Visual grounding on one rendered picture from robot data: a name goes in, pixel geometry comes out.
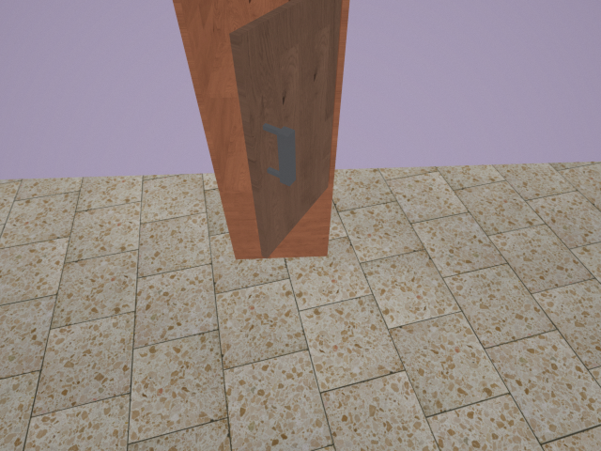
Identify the handle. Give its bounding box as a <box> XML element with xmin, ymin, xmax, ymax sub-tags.
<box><xmin>263</xmin><ymin>123</ymin><xmax>296</xmax><ymax>186</ymax></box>

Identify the cupboard door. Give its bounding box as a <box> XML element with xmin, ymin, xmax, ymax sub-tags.
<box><xmin>229</xmin><ymin>0</ymin><xmax>342</xmax><ymax>258</ymax></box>

